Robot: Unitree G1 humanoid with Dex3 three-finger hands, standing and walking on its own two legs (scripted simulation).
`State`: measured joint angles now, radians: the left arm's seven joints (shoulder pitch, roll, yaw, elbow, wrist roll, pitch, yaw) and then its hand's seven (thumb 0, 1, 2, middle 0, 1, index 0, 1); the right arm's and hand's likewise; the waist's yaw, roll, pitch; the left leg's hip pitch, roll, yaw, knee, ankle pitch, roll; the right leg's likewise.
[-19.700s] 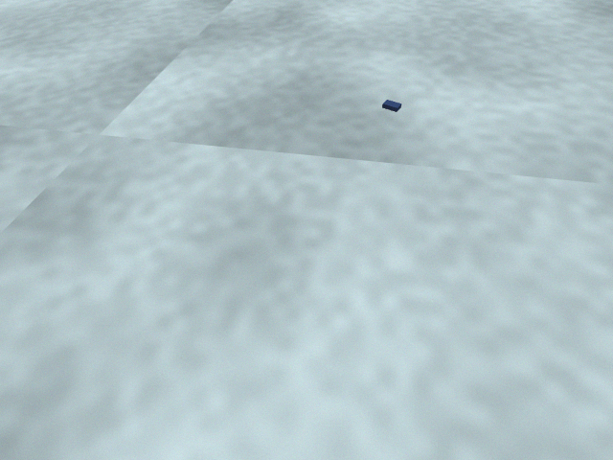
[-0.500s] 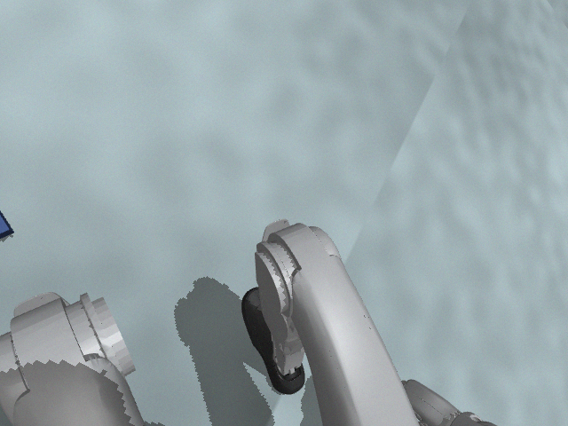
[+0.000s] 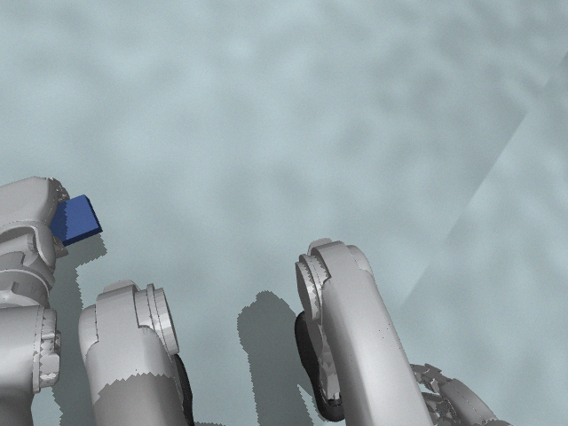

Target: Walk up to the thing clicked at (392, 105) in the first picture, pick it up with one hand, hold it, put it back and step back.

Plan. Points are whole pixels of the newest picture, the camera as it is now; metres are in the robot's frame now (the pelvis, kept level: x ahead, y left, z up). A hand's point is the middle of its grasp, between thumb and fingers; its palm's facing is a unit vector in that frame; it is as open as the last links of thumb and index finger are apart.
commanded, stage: settle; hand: left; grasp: from above
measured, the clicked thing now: (60, 225) +0.43 +0.30 -0.22
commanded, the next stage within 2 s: lift in 0.10 s
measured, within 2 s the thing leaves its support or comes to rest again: neither
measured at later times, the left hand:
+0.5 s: hand (20, 227) +0.41 +0.30 -0.11, palm faces -0.42 -0.15 -0.89, open 8.7 cm
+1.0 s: hand out of the picture +0.34 +0.31 +0.06, palm faces -0.39 -0.16 -0.91, open 8.7 cm
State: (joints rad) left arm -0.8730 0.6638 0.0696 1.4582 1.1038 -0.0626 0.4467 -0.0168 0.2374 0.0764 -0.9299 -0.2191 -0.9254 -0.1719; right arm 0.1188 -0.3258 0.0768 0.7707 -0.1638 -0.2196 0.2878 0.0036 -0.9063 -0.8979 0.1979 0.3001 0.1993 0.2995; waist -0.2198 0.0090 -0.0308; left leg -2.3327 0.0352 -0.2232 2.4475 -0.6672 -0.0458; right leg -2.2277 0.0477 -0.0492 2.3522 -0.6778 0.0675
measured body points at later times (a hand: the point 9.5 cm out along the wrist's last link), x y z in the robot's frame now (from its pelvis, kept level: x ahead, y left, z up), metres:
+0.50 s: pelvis +0.00 -0.01 +0.03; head +0.20 +0.05 +0.43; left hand +0.42 +0.31 -0.06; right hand +0.08 -0.28 -0.08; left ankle +0.08 +0.14 -0.29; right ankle +0.11 -0.14 -0.29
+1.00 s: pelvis +0.00 +0.00 +0.16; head +0.14 +0.04 +0.58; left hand +0.36 +0.31 +0.11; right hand +0.16 -0.25 +0.04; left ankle +0.08 +0.14 -0.29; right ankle +0.11 -0.14 -0.29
